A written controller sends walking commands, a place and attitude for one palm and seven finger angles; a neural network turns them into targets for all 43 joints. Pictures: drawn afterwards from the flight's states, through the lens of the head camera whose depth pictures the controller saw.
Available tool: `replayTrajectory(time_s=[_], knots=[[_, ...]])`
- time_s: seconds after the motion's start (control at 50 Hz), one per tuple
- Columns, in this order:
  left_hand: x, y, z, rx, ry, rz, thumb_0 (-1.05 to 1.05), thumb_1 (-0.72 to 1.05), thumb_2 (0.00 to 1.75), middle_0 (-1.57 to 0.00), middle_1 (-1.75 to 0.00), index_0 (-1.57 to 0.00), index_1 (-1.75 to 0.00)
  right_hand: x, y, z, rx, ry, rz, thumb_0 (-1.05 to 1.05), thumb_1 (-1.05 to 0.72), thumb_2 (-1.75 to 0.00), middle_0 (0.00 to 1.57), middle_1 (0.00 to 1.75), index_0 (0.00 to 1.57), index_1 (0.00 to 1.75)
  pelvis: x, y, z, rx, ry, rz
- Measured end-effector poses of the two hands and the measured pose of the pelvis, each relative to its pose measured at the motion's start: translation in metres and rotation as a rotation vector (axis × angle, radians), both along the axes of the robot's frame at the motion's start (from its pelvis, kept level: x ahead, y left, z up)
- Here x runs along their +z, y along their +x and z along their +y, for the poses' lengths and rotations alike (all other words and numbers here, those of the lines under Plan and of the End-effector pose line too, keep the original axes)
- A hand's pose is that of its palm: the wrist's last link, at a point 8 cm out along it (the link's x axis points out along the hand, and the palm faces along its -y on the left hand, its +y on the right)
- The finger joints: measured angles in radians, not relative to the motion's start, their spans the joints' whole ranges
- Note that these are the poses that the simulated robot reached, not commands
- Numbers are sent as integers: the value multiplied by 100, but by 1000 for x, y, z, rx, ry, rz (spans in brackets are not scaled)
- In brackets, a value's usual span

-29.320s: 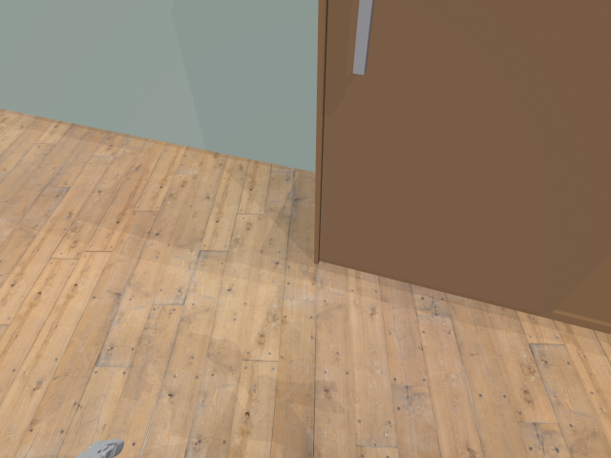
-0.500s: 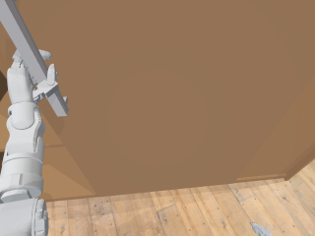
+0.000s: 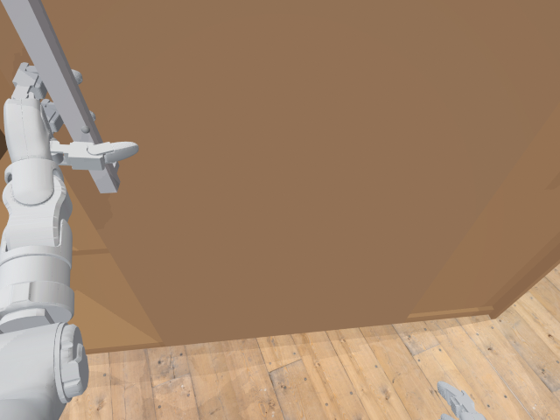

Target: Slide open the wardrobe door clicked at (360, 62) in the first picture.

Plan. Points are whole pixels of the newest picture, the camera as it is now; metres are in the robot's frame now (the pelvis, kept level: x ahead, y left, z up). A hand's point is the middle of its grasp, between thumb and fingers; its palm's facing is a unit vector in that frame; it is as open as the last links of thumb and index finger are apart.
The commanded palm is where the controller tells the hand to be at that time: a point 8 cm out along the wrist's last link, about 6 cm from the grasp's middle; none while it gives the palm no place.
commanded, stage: loosen the grip on the handle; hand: left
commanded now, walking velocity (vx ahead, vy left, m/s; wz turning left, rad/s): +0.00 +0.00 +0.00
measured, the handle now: (77, 99) +0.46 +0.30 +0.23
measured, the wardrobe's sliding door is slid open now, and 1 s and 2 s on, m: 0.45 0.45 0.45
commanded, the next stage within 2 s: slip the hand off the handle in 0.24 s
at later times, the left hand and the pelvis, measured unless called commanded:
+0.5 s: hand (76, 128) +0.42 +0.29 +0.21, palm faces +0.42 -0.89 -0.18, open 14.6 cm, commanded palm +0.37 +0.34 +0.21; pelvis +0.05 +0.01 +0.00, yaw -1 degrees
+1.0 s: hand (7, 136) +0.39 +0.36 +0.22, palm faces +0.47 -0.86 -0.21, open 14.7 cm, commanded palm +0.33 +0.39 +0.21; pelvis +0.04 +0.00 +0.00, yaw +0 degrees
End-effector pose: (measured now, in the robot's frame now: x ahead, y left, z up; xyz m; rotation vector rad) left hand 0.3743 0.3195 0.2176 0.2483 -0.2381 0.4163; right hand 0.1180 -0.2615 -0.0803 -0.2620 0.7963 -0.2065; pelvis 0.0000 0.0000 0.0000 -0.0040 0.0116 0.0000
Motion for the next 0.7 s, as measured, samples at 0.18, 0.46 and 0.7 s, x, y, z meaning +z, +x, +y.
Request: replayTrajectory(time_s=[0.18, 0.46, 0.7], knots=[[-3, 2, 5, -31, 27, -39, -1, -48, 24, -41, -131, -28, -125, -11, -4, 6, -27, -3, 62, 1, -91, -90, 20, 30, 20, 30, -1, 15, 4, -16, -9, 10], [0, 2, 8, -24, -2, -16, -1, -55, 20, -46, -127, -26, -116, -8, 66, 31, 26, 50, -10, 1, -90, -89, 20, 30, 20, 30, 2, 48, 8, -20, -3, 27], [5, -27, 49, 82, 9, -4, -1, -55, 20, -32, -118, -26, -116, 1, 90, 21, 32, 30, -35, 1, -90, -89, 20, 30, 20, 30, 2, 56, 1, -10, -3, 24]])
